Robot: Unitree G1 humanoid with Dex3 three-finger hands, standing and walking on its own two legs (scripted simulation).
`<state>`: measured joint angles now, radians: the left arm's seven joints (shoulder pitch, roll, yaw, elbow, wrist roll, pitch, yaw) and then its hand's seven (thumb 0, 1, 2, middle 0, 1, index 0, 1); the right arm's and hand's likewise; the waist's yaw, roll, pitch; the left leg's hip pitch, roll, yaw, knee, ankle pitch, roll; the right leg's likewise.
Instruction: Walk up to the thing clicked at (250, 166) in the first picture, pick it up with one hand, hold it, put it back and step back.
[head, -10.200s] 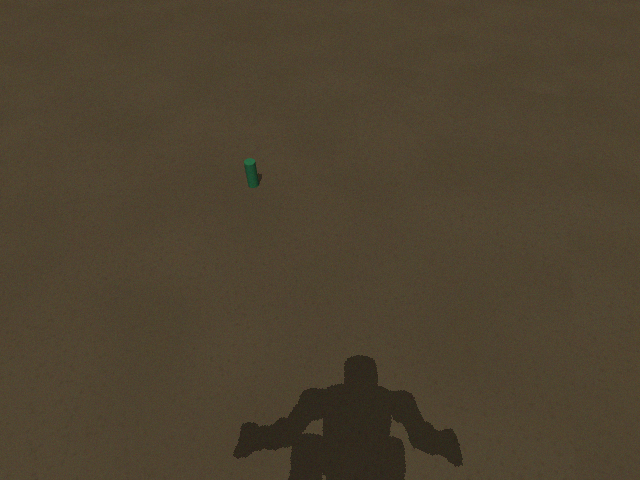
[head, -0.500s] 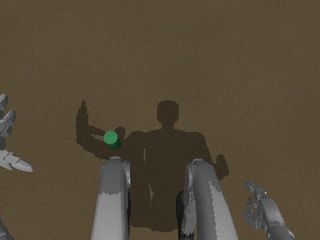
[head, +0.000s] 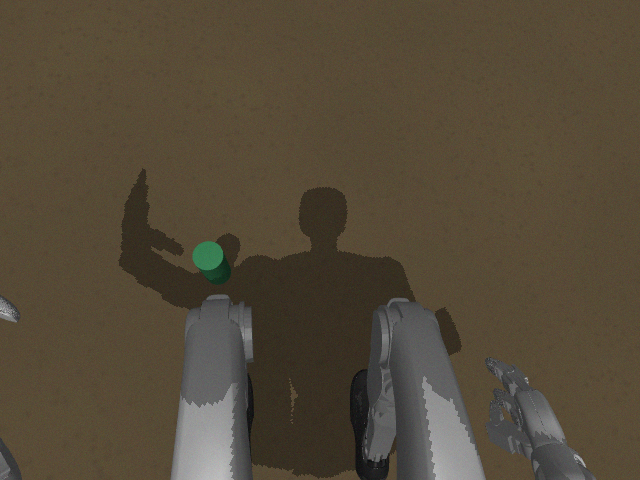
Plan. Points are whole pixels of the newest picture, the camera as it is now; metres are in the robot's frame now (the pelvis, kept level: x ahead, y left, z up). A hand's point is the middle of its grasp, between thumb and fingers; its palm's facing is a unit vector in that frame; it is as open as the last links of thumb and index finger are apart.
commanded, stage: go down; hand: left
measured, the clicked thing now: (213, 264) +0.42 +0.20 -0.35
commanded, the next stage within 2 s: approach in 0.68 s
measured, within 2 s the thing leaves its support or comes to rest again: neither
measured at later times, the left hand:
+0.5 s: hand out of the picture +0.37 +0.38 -0.03, palm faces +0.05 -0.99 -0.10, open 17.7 cm
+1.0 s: hand (10, 226) +0.38 +0.39 -0.06, palm faces +0.07 -1.00 -0.06, open 17.6 cm
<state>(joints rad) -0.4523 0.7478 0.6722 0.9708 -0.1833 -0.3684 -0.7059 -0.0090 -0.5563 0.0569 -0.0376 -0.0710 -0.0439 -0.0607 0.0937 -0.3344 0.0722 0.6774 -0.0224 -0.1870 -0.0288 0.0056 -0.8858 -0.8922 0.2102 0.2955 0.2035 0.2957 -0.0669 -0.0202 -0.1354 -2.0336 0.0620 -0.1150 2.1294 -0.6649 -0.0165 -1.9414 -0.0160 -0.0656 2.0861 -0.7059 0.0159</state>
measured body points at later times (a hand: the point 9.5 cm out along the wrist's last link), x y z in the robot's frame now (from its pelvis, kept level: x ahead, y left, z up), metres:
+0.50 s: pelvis -0.01 +0.00 -0.03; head +0.19 +0.06 +0.37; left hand +0.36 +0.43 -0.02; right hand +0.15 -0.27 -0.13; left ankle +0.09 +0.13 -0.39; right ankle +0.09 -0.13 -0.39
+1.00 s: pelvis -0.01 +0.00 -0.05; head +0.20 +0.07 +0.34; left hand +0.37 +0.44 -0.05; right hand +0.15 -0.28 -0.14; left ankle +0.09 +0.13 -0.39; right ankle +0.09 -0.13 -0.39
